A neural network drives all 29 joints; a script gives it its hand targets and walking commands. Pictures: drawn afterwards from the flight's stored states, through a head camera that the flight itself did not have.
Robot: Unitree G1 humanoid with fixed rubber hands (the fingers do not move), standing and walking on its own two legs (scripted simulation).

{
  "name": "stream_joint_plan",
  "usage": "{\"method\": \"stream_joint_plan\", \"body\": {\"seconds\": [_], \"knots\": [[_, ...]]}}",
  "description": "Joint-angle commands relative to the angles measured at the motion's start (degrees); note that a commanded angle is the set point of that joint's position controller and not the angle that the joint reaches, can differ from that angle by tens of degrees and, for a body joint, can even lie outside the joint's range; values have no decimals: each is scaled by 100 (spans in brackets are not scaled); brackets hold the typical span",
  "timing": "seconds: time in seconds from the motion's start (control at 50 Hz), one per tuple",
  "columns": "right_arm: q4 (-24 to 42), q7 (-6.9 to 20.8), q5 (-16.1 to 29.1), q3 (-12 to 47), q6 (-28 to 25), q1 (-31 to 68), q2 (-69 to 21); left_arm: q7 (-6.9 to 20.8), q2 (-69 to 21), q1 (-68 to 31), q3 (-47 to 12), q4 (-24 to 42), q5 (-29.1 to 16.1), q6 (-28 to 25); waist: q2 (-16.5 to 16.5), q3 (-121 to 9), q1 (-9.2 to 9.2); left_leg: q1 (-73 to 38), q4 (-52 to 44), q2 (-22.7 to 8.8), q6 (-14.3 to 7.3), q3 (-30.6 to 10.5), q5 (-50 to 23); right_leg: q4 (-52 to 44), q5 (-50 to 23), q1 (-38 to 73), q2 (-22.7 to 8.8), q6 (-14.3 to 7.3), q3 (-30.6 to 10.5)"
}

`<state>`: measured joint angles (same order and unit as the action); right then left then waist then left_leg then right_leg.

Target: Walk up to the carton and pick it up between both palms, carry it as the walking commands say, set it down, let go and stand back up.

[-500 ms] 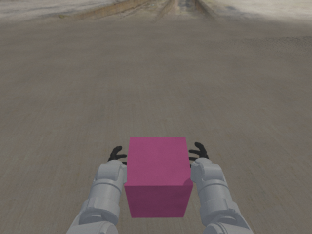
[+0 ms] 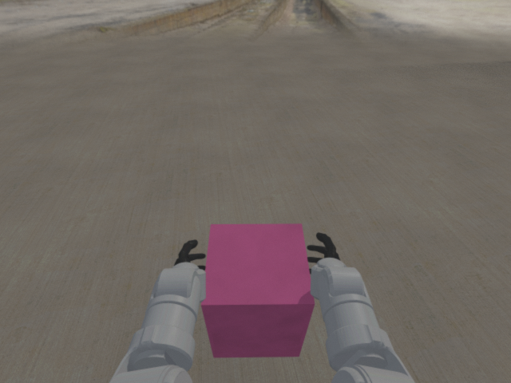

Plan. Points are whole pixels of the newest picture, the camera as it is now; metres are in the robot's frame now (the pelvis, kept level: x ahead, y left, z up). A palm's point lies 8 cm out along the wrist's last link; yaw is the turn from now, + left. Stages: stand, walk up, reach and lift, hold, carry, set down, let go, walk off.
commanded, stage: reach and lift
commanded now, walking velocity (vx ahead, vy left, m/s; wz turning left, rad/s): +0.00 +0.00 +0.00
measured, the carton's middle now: (256, 292) +0.35 +0.00 -0.03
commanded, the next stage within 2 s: hold in 0.26 s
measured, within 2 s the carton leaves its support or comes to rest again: neither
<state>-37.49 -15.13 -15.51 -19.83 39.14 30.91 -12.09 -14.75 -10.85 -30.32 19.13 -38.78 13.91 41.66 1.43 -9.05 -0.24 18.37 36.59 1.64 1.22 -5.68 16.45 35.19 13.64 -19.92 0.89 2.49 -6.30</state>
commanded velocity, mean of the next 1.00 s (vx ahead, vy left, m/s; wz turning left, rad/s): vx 0.00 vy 0.00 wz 0.00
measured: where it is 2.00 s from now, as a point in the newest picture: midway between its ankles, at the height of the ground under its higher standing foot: outside the picture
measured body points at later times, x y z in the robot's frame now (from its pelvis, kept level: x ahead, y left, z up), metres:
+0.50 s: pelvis -0.01 +0.00 +0.00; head -0.08 -0.01 +0.44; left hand +0.31 +0.13 +0.05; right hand +0.32 -0.12 +0.06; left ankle +0.04 +0.13 -0.72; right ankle +0.06 -0.14 -0.72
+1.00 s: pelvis -0.01 +0.00 +0.00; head -0.08 -0.01 +0.44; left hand +0.31 +0.13 +0.05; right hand +0.32 -0.12 +0.06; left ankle +0.04 +0.13 -0.72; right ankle +0.06 -0.14 -0.72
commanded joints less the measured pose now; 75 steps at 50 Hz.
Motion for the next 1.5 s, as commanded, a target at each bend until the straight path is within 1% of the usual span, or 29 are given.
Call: {"method": "stream_joint_plan", "body": {"seconds": [0.0, 0.06, 0.1, 0.18, 0.2, 0.28, 0.4, 0.44, 0.52, 0.54, 0.58, 0.62, 0.64, 0.74, 0.76, 0.8, 0.82, 0.86, 0.96, 1.0, 1.08, 1.18, 1.2, 1.22, 1.24, 1.26, 1.34, 1.38, 1.48], "knots": [[-316, 2781, 1429, 2309, 36, 3503, -6348, 2790, -6028, -4302, -2142, 541, -1456, -398, -385, -1278, 84, -949, -1168, 430, -2, 220, -707, -998, -409, 1380, 369, -93, 396], [-376, 2784, 1402, 2230, 31, 3455, -6325, 2818, -6032, -4320, -2153, 501, -1469, -383, -257, -1230, 39, -919, -1181, 428, 10, 242, -531, -1003, -219, 1330, 373, -111, 407], [-428, 2805, 1420, 2257, 32, 3516, -6385, 2814, -6006, -4283, -2078, 449, -1424, -401, -394, -1219, 116, -838, -1179, 411, -19, 240, -430, -998, -95, 1349, 369, -99, 405], [-474, 2829, 1414, 2220, 12, 3410, -6402, 2832, -6035, -4331, -2181, 574, -1453, -417, -259, -1248, 65, -878, -1179, 420, 4, 251, -376, -984, -41, 1291, 378, -130, 424], [-455, 2825, 1408, 2250, 5, 3340, -6375, 2834, -6041, -4240, -2216, 575, -1473, -415, -329, -1257, 16, -920, -1197, 408, -4, 236, -429, -982, -92, 1309, 384, -123, 439], [-371, 2838, 1452, 2341, 8, 3240, -6434, 2843, -6091, -4145, -2321, 655, -1499, -397, -241, -1315, 20, -930, -1201, 423, 17, 250, -532, -963, -216, 1361, 396, -133, 456], [-536, 2865, 1405, 2282, 18, 3193, -6451, 2849, -5966, -4159, -2255, 671, -1458, -404, -342, -1196, 49, -835, -1222, 389, -9, 250, -252, -1004, 91, 1293, 386, -138, 447], [-550, 2862, 1403, 2222, 2, 3214, -6395, 2849, -5990, -4199, -2303, 721, -1470, -404, -256, -1194, -11, -854, -1221, 406, 12, 260, -164, -1012, 185, 1261, 376, -156, 458], [-641, 2856, 1391, 2212, -8, 3101, -6421, 2852, -5945, -4220, -2313, 710, -1475, -411, -216, -1158, 8, -819, -1213, 416, 15, 274, -211, -1006, 127, 1264, 371, -155, 444], [-626, 2870, 1395, 2226, -6, 3148, -6443, 2846, -5932, -4260, -2305, 768, -1469, -433, -336, -1205, 22, -798, -1210, 403, 8, 257, -204, -996, 158, 1274, 382, -144, 465], [-579, 2870, 1422, 2252, -24, 3161, -6410, 2843, -5971, -4225, -2338, 750, -1481, -432, -214, -1267, 27, -848, -1213, 396, 13, 251, -265, -963, 66, 1301, 381, -154, 466], [-551, 2867, 1412, 2275, -17, 3117, -6429, 2834, -5993, -4196, -2377, 825, -1505, -432, -346, -1313, 7, -920, -1189, 393, 7, 240, -358, -975, 4, 1325, 389, -148, 469], [-554, 2865, 1417, 2267, -12, 3118, -6402, 2832, -5958, -4115, -2331, 735, -1459, -405, -233, -1202, 46, -873, -1208, 416, 26, 249, -363, -982, -8, 1290, 383, -153, 469], [-622, 2886, 1418, 2238, -19, 3137, -6383, 2827, -5906, -4197, -2313, 768, -1476, -419, -302, -1278, 11, -887, -1238, 394, 16, 233, -184, -981, 143, 1267, 385, -164, 493], [-658, 2884, 1401, 2205, -15, 3076, -6352, 2817, -5888, -4187, -2306, 752, -1442, -411, -197, -1142, 24, -818, -1244, 400, 32, 244, -216, -985, 98, 1252, 378, -171, 487], [-700, 2888, 1389, 2195, -14, 3043, -6371, 2814, -5882, -4221, -2324, 808, -1468, -420, -306, -1206, 15, -911, -1229, 384, 24, 226, -287, -980, 70, 1207, 383, -152, 496], [-662, 2886, 1402, 2197, -18, 3071, -6394, 2812, -5911, -4189, -2311, 778, -1450, -407, -215, -1274, 49, -875, -1215, 411, 35, 256, -281, -975, 40, 1291, 380, -162, 483], [-662, 2880, 1385, 2177, -19, 3059, -6322, 2817, -5902, -4184, -2324, 780, -1465, -403, -290, -1269, -7, -898, -1224, 403, 40, 241, -295, -993, 40, 1274, 389, -164, 502], [-682, 2889, 1380, 2146, -42, 3091, -6310, 2810, -5895, -4202, -2289, 758, -1437, -416, -213, -1202, 2, -875, -1220, 398, 36, 232, -178, -978, 181, 1195, 372, -175, 487], [-691, 2896, 1384, 2148, -37, 3140, -6313, 2794, -5854, -4202, -2240, 715, -1401, -415, -324, -1120, 44, -812, -1248, 385, 26, 228, -144, -984, 202, 1196, 384, -168, 514], [-668, 2901, 1402, 2172, -67, 3132, -6310, 2801, -5887, -4225, -2297, 747, -1440, -425, -227, -1271, 9, -910, -1220, 393, 37, 226, -150, -975, 203, 1183, 376, -185, 500], [-780, 2907, 1355, 2083, -69, 3199, -6300, 2802, -5784, -4289, -2186, 702, -1390, -444, -325, -1147, 56, -831, -1242, 386, 22, 249, 35, -1001, 402, 1164, 370, -167, 519], [-814, 2908, 1355, 2060, -63, 3095, -6250, 2798, -5787, -4251, -2197, 688, -1376, -436, -196, -1127, 33, -824, -1250, 401, 42, 248, -56, -992, 283, 1157, 364, -173, 517], [-792, 2909, 1360, 2089, -58, 3114, -6292, 2791, -5779, -4305, -2219, 797, -1401, -454, -298, -1200, 44, -863, -1234, 385, 31, 228, -111, -980, 255, 1167, 379, -170, 520], [-758, 2913, 1384, 2097, -71, 3171, -6293, 2789, -5785, -4254, -2178, 735, -1380, -446, -175, -1186, 95, -821, -1231, 405, 41, 265, -73, -982, 278, 1191, 367, -178, 517], [-736, 2906, 1378, 2109, -70, 3172, -6281, 2792, -5797, -4235, -2195, 732, -1403, -444, -317, -1189, 58, -884, -1217, 384, 33, 222, -193, -966, 180, 1144, 378, -167, 516], [-689, 2901, 1395, 2154, -75, 3125, -6313, 2790, -5792, -4217, -2212, 783, -1397, -442, -241, -1287, 97, -911, -1194, 410, 39, 253, -224, -980, 158, 1202, 367, -170, 503], [-739, 2893, 1363, 2138, -62, 3055, -6296, 2791, -5783, -4235, -2232, 807, -1428, -442, -338, -1252, 61, -952, -1190, 399, 34, 239, -246, -995, 167, 1150, 371, -166, 499], [-752, 2906, 1377, 2104, -74, 3051, -6279, 2778, -5764, -4179, -2207, 770, -1365, -420, -173, -1204, 67, -931, -1219, 406, 58, 226, -249, -973, 122, 1143, 367, -182, 520]]}}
